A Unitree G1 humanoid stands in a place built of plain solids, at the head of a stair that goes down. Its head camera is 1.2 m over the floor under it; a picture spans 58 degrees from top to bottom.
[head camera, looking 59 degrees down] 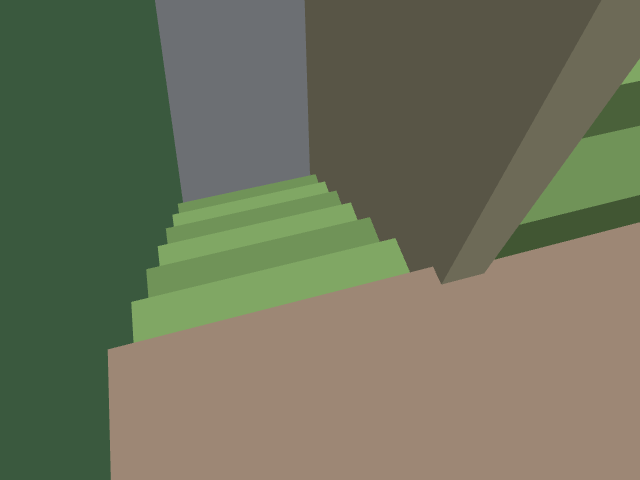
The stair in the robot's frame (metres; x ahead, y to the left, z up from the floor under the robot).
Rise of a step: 0.20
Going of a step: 0.24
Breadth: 0.98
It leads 15 degrees to the left of straight ahead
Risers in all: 7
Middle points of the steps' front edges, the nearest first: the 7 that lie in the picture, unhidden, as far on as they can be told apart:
0.49 0.12 0.00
0.72 0.19 -0.20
0.95 0.25 -0.41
1.18 0.31 -0.61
1.41 0.38 -0.81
1.64 0.44 -1.02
1.88 0.50 -1.22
